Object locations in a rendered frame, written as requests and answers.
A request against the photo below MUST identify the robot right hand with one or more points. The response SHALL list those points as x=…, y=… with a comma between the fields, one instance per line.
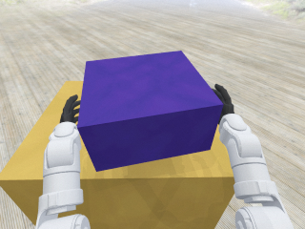
x=222, y=94

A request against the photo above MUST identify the carton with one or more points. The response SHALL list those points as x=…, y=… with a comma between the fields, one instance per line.
x=142, y=108

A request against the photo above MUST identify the pedestal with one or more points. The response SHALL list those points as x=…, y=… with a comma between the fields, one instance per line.
x=181, y=192

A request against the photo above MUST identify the robot right upper arm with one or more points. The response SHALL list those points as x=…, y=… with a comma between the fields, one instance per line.
x=261, y=217

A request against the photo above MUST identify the robot left hand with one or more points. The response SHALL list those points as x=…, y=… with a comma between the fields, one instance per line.
x=69, y=112

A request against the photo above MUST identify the robot left upper arm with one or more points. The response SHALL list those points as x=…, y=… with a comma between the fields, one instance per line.
x=76, y=221

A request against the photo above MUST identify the robot right forearm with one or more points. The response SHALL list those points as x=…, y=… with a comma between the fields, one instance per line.
x=252, y=181

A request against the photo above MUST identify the robot left forearm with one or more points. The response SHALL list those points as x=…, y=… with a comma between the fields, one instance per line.
x=61, y=173

